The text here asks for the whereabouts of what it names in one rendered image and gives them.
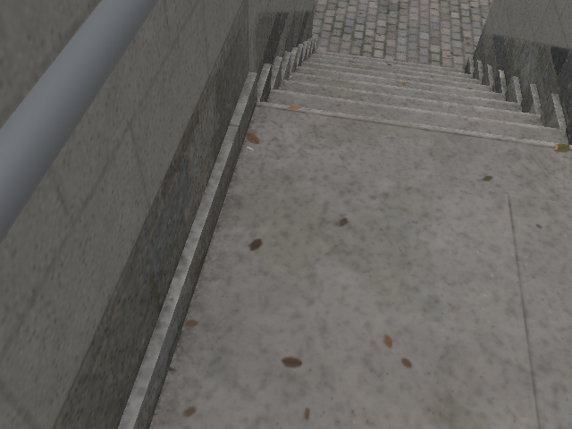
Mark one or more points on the stairs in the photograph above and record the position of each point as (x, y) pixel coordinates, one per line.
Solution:
(407, 92)

